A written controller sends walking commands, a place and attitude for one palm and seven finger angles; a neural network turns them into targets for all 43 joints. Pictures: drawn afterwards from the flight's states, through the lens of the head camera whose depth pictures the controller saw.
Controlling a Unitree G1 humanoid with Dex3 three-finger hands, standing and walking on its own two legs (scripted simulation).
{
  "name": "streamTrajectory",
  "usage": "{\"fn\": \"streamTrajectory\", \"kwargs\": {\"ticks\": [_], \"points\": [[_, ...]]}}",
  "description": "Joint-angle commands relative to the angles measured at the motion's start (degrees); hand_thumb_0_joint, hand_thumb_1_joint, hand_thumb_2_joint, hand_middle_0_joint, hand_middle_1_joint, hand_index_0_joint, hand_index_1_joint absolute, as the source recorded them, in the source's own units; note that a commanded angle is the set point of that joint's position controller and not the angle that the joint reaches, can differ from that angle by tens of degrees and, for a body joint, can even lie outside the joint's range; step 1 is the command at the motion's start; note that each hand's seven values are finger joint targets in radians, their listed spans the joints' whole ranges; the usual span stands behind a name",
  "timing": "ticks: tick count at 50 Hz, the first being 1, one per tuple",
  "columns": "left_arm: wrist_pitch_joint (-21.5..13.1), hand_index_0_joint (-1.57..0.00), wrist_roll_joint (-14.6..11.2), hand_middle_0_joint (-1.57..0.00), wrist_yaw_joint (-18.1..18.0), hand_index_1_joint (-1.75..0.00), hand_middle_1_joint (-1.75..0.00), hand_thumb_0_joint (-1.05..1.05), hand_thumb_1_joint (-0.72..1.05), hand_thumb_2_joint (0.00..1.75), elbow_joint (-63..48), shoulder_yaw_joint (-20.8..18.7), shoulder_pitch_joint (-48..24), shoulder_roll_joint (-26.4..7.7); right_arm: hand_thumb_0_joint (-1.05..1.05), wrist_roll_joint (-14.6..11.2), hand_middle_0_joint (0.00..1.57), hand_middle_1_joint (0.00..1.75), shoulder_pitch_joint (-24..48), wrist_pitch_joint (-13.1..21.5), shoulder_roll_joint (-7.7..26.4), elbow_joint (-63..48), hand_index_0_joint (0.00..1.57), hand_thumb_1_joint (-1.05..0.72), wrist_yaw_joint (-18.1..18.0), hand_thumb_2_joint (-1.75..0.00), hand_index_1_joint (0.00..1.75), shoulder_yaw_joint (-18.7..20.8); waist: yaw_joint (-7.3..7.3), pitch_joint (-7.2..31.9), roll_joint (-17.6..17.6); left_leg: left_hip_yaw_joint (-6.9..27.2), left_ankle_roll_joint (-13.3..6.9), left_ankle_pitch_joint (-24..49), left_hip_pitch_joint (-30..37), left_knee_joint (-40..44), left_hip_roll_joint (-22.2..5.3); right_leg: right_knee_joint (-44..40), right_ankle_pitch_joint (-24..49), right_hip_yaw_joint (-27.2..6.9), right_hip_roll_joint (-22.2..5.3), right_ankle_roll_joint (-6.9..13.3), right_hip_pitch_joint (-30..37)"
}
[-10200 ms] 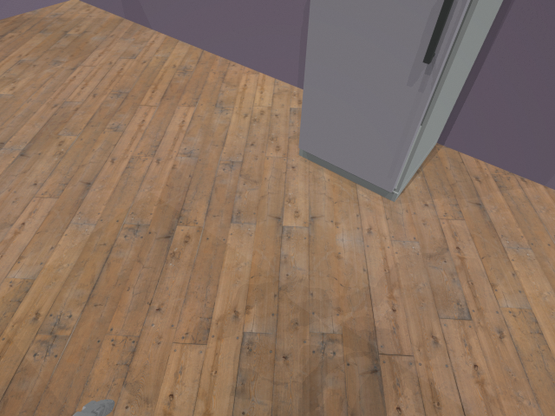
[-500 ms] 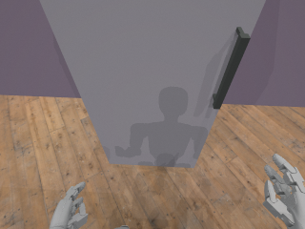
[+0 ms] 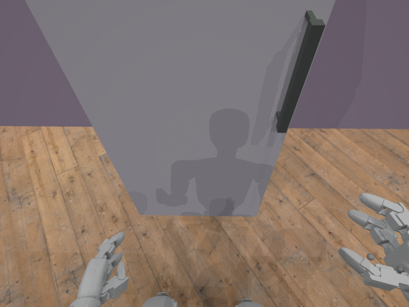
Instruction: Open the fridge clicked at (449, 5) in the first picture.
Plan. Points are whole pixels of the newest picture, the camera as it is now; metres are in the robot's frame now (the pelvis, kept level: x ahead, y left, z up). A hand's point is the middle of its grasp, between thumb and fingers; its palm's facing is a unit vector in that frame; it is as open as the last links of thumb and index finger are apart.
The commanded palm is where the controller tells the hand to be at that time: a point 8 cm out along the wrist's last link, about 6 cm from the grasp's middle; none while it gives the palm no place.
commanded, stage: raise the hand to about handle height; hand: right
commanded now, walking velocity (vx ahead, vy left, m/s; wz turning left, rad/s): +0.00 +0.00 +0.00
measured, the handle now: (293, 80) +0.54 -0.17 +0.15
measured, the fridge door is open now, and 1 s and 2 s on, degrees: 0 0 0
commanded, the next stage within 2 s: move the hooked fingers beside the handle in 1.36 s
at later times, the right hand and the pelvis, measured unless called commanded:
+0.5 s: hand (394, 215) +0.25 -0.27 +0.13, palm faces +0.04 +1.00 -0.07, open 13.4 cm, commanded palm +0.22 -0.31 +0.14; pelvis +0.01 +0.00 +0.03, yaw +0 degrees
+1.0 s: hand (404, 171) +0.29 -0.27 +0.18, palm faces +0.04 +1.00 -0.05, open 14.0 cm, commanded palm +0.26 -0.31 +0.18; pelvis +0.02 +0.01 +0.05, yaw +0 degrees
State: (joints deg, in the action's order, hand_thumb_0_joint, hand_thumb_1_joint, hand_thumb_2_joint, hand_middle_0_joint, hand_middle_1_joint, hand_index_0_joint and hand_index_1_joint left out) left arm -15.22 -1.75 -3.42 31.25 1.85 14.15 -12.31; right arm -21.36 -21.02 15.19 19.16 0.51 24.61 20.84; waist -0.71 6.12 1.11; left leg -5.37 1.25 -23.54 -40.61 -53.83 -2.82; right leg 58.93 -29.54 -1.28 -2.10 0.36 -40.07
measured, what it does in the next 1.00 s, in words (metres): stands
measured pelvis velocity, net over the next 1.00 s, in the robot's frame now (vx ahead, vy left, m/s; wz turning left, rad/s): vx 0.02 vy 0.01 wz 0.00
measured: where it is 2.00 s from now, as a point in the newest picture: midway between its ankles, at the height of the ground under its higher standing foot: outside the picture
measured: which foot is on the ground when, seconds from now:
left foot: down 0.00-1.00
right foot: down 0.00-1.00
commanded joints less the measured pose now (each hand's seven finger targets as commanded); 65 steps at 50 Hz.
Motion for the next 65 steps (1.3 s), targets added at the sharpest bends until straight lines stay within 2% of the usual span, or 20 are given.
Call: {"fn": "streamTrajectory", "kwargs": {"ticks": [1, 4, 10, 14, 19, 23, 28, 30, 35, 37, 40, 43, 47, 50, 52, 53, 58, 60, 64, 65], "points": [[-3.8, -0.20, -0.8, -0.20, -0.9, -0.30, -0.30, 0.00, 0.90, 0.90, -9.2, -3.8, -2.9, -9.9, 0.00, -2.0, 0.26, 0.87, 4.3, 3.4, 9.3, -10.5, 0.26, -0.01, -0.1, -0.52, 0.87, 5.0, -0.23, 8.1, 3.3, 0.4, -2.2, 6.9, 9.7, 7.8, 3.4, -13.1, 15.0, -1.1, 1.8, -0.2, 5.3], [-4.5, -0.20, -0.9, -0.20, -1.2, -0.30, -0.30, 0.00, 0.90, 0.90, -9.0, -3.7, -2.1, -10.1, 0.00, -1.6, 0.27, 0.92, 5.4, 3.2, 10.0, -10.6, 0.27, 0.06, -0.4, -0.49, 0.92, 5.0, -0.05, 8.5, 2.3, 0.2, -2.1, 6.6, 10.4, 8.8, 3.2, -14.4, 14.8, -1.5, 1.7, -0.1, 6.7], [-4.9, -0.20, -0.9, -0.20, -2.0, -0.30, -0.30, 0.00, 0.90, 0.90, -8.2, -3.2, -2.0, -10.5, 0.00, -1.7, 0.28, 1.00, 10.0, 1.4, 13.7, -10.4, 0.28, 0.20, -0.4, -0.43, 1.00, 7.6, -0.89, 7.8, 3.9, 0.3, -2.6, 10.1, 14.6, 10.6, 3.1, -16.5, 18.0, -1.6, 1.7, -0.2, 9.4], [-4.8, -0.20, -1.3, -0.20, -2.1, -0.30, -0.30, 0.00, 0.90, 0.90, -8.2, -3.1, -2.1, -10.3, 0.00, -1.7, 0.29, 1.07, 11.5, 0.2, 13.7, -10.8, 0.29, 0.29, -0.1, -0.39, 1.07, 7.6, -0.83, 8.7, 5.8, 0.1, -2.3, 12.6, 15.8, 11.7, 3.0, -17.9, 20.3, -1.3, 1.6, -0.3, 12.3], [-4.7, -0.20, -1.4, -0.20, -2.4, -0.30, -0.30, 0.00, 0.90, 0.90, -7.7, -2.8, -2.2, -10.3, 0.00, -1.5, 0.29, 1.14, 15.8, -2.7, 14.0, -9.4, 0.29, 0.41, 0.1, -0.34, 1.14, 7.1, -0.41, 7.0, 6.3, -0.1, -2.2, 13.7, 16.9, 13.8, 3.2, -20.0, 20.9, -1.5, 1.4, -0.4, 14.8], [-4.3, -0.20, -1.4, -0.20, -2.8, -0.30, -0.30, 0.00, 0.90, 0.90, -7.5, -2.4, -2.2, -10.5, 0.00, -1.3, 0.30, 1.20, 18.8, -4.6, 15.4, -6.9, 0.30, 0.50, 0.3, -0.30, 1.20, 8.3, -0.57, 6.5, 3.1, -0.1, -2.2, 15.4, 19.4, 15.4, 3.2, -21.6, 22.1, -1.5, 1.4, -0.3, 15.9], [-3.8, -0.20, -1.6, -0.20, -3.2, -0.30, -0.30, 0.00, 0.90, 0.90, -7.1, -2.0, -2.6, -10.2, 0.00, -1.0, 0.30, 1.20, 24.8, -6.2, 16.5, -5.5, 0.30, 0.50, 1.2, -0.30, 1.20, 8.5, -0.59, 6.6, 5.1, 0.3, -2.2, 16.5, 21.4, 17.3, 3.1, -23.3, 23.1, -1.1, 1.5, -0.2, 18.8], [-3.7, -0.20, -1.4, -0.20, -3.4, -0.30, -0.30, 0.00, 0.90, 0.90, -6.8, -1.9, -2.6, -10.3, 0.00, -1.2, 0.30, 1.20, 26.1, -6.7, 17.7, -4.1, 0.30, 0.50, 1.5, -0.30, 1.20, 9.4, -0.80, 6.5, 2.9, 0.5, -2.3, 17.6, 23.2, 18.3, 3.1, -23.8, 23.6, -1.0, 1.5, 0.0, 19.2], [-3.2, -0.20, -1.6, -0.20, -3.7, -0.30, -0.30, 0.00, 0.90, 0.90, -6.3, -1.7, -2.9, -10.4, 0.00, -1.0, 0.30, 1.20, 30.8, -8.1, 19.4, -2.4, 0.30, 0.50, 2.2, -0.30, 1.20, 10.2, -0.87, 6.3, 3.5, 0.9, -2.3, 18.7, 25.1, 20.0, 2.9, -25.3, 24.3, -0.6, 1.6, 0.2, 21.0], [-3.1, -0.20, -1.8, -0.20, -3.8, -0.30, -0.30, 0.00, 0.90, 0.90, -6.4, -1.7, -3.1, -10.2, 0.00, -0.7, 0.30, 1.20, 33.0, -8.6, 19.9, -2.3, 0.30, 0.50, 2.2, -0.30, 1.20, 10.4, -0.95, 7.0, 5.2, 0.9, -2.3, 19.3, 25.4, 20.5, 2.7, -26.1, 24.9, -0.5, 1.7, 0.1, 22.3], [-2.9, -0.20, -1.8, -0.20, -3.9, -0.30, -0.30, 0.00, 0.90, 0.90, -6.0, -1.5, -3.1, -10.3, 0.00, -0.8, 0.30, 1.20, 34.2, -9.4, 21.0, 0.1, 0.30, 0.50, 2.3, -0.30, 1.20, 11.1, -1.14, 5.8, 2.9, 1.0, -2.3, 19.5, 27.0, 21.8, 2.7, -26.8, 24.7, -0.4, 1.7, 0.3, 22.2], [-2.5, -0.20, -2.2, -0.20, -4.2, -0.30, -0.30, 0.00, 0.90, 0.90, -5.9, -1.4, -3.3, -10.4, 0.00, -0.2, 0.30, 1.20, 38.0, -10.5, 21.3, 1.4, 0.30, 0.50, 2.5, -0.30, 1.20, 10.5, -0.75, 5.0, 4.0, 1.1, -2.2, 18.4, 26.6, 22.7, 2.5, -28.2, 23.5, -0.5, 1.9, 0.3, 23.0], [-2.1, -0.20, -2.2, -0.20, -3.7, -0.30, -0.30, 0.00, 0.90, 0.90, -6.3, -1.8, -3.2, -10.4, 0.00, -0.4, 0.30, 1.20, 34.1, -11.6, 19.5, 4.7, 0.30, 0.50, 3.4, -0.30, 1.20, 9.8, -1.08, 4.7, 1.6, 1.4, -2.0, 18.6, 27.2, 23.5, 2.4, -28.3, 22.9, 0.3, 2.1, 0.5, 22.5], [-2.0, -0.20, -2.0, -0.20, -3.5, -0.30, -0.30, 0.00, 0.90, 0.90, -6.5, -1.9, -3.5, -10.6, 0.00, -0.7, 0.30, 1.20, 34.8, -10.8, 20.8, 3.1, 0.30, 0.50, 3.2, -0.30, 1.20, 10.9, -1.35, 5.3, 1.0, 1.7, -2.1, 19.1, 28.7, 23.6, 2.3, -28.1, 23.4, 0.5, 2.1, 0.6, 22.4], [-2.1, -0.20, -2.0, -0.20, -3.5, -0.30, -0.30, 0.00, 0.90, 0.90, -6.8, -2.0, -3.7, -10.4, 0.00, -0.6, 0.30, 1.20, 35.8, -9.9, 21.5, 0.9, 0.30, 0.50, 2.8, -0.30, 1.20, 11.8, -1.56, 7.2, 3.1, 1.9, -2.1, 20.1, 29.2, 23.3, 2.2, -28.2, 24.2, 0.8, 2.3, 0.6, 23.3], [-2.2, -0.20, -1.9, -0.20, -3.6, -0.30, -0.30, 0.00, 0.90, 0.90, -6.7, -2.0, -3.6, -10.2, 0.00, -0.6, 0.30, 1.20, 35.7, -9.4, 21.4, 0.8, 0.30, 0.50, 2.5, -0.30, 1.20, 12.1, -1.41, 7.3, 2.1, 1.8, -2.0, 20.9, 29.4, 23.2, 2.2, -28.2, 24.7, 0.8, 2.2, 0.7, 23.6], [-2.4, -0.20, -2.0, -0.20, -4.2, -0.30, -0.30, 0.00, 0.90, 0.90, -5.9, -1.9, -3.5, -10.1, 0.00, -0.1, 0.30, 1.20, 36.8, -8.7, 20.6, 1.5, 0.30, 0.50, 2.0, -0.30, 1.20, 10.9, -0.87, 5.0, 4.2, 2.3, -1.9, 17.9, 28.0, 24.3, 2.2, -28.9, 21.8, 1.1, 2.2, 0.7, 23.5], [-2.4, -0.20, -1.9, -0.20, -4.3, -0.30, -0.30, 0.00, 0.90, 0.90, -5.7, -1.8, -3.3, -10.3, 0.00, 0.2, 0.30, 1.20, 37.2, -8.8, 21.1, 2.1, 0.30, 0.50, 2.0, -0.30, 1.20, 10.7, -0.89, 4.6, 2.3, 2.2, -2.0, 17.7, 28.5, 24.5, 2.3, -28.9, 21.9, 0.9, 2.1, 0.8, 23.1], [-2.6, -0.20, -2.1, -0.20, -4.5, -0.30, -0.30, 0.00, 0.90, 0.90, -5.8, -1.7, -3.9, -10.0, 0.00, 0.3, 0.30, 1.20, 37.6, -8.6, 20.4, 1.2, 0.30, 0.50, 2.3, -0.30, 1.20, 10.1, -0.83, 5.1, 5.3, 2.1, -2.0, 17.4, 27.9, 24.4, 2.3, -29.2, 21.4, 0.8, 2.3, 0.6, 24.2], [-2.6, -0.20, -2.0, -0.20, -4.5, -0.30, -0.30, 0.00, 0.90, 0.90, -5.6, -1.7, -3.7, -10.1, 0.00, 0.1, 0.30, 1.20, 37.4, -8.6, 20.6, 1.5, 0.30, 0.50, 2.3, -0.30, 1.20, 10.1, -0.78, 4.7, 3.3, 2.1, -2.0, 17.6, 28.5, 24.7, 2.4, -29.2, 21.7, 0.9, 2.1, 0.7, 24.0]]}}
